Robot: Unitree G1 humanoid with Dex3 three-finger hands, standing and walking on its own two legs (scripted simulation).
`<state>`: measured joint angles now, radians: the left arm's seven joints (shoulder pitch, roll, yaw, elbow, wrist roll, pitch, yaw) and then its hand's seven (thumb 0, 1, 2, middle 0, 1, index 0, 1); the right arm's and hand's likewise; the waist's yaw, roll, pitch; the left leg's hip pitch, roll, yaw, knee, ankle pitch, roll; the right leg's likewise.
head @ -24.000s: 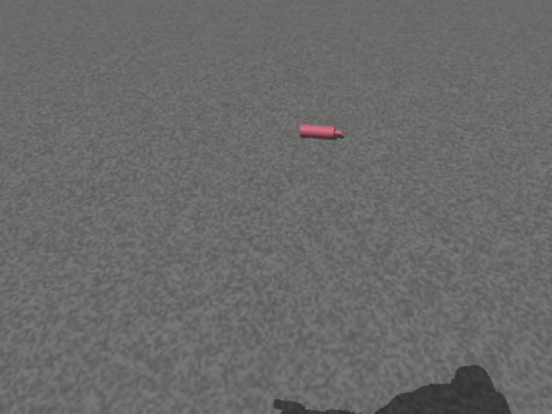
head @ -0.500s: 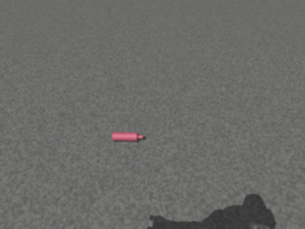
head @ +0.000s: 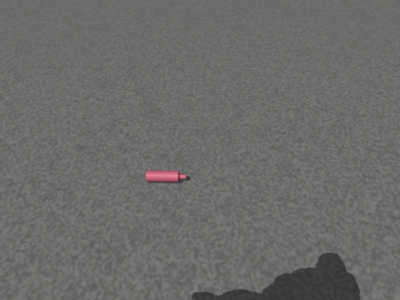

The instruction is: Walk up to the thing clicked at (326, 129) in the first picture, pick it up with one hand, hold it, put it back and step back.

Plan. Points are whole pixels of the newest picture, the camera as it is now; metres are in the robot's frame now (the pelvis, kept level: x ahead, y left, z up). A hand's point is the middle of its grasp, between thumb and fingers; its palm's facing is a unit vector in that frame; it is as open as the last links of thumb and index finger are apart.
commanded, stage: stand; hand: left
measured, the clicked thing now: (166, 176) +0.88 +0.20 -0.75
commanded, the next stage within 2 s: walk up in 0.16 s
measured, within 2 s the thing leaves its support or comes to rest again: neither
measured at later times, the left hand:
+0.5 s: hand out of the picture +0.11 +0.25 -0.14, palm faces +0.00 -0.91 -0.42, open 7.4 cm
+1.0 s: hand (111, 235) +0.31 +0.24 -0.16, palm faces -0.04 -0.95 -0.32, open 7.4 cm
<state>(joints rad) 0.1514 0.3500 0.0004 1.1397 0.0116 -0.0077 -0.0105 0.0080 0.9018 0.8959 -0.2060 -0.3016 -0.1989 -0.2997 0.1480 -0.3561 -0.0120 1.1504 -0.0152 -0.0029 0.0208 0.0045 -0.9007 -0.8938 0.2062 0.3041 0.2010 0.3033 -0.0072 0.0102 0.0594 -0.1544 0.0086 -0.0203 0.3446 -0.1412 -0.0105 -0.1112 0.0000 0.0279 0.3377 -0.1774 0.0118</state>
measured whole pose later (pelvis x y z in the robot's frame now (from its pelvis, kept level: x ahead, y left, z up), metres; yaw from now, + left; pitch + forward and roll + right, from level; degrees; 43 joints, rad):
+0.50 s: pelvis +0.07 -0.04 -0.01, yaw -2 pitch -3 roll +0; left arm 0.30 0.39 0.08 1.00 0.04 -0.06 -0.04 0.01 0.90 0.90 -0.21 -0.30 -0.20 -0.30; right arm 0.25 -0.42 -0.08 1.02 -0.03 0.01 0.05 0.01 -0.90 -0.89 0.21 0.30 0.20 0.30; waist 0.03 0.05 0.03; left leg -0.30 -0.01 -0.08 0.89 -0.44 0.03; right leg -0.13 0.02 -0.04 0.48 -0.31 -0.05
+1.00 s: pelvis +0.26 -0.01 -0.01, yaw +0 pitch -4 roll +0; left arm 0.34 0.39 0.03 0.86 -0.01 -0.04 -0.03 0.01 0.90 0.90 -0.21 -0.30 -0.20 -0.30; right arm 0.23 -0.35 -0.05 0.82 0.00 -0.06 0.05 0.00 -0.90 -0.89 0.21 0.30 0.20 0.30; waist 0.00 -0.03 0.11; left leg -0.23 -0.01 0.08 0.50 -0.20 0.06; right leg -0.38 0.00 0.09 1.12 -0.38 -0.05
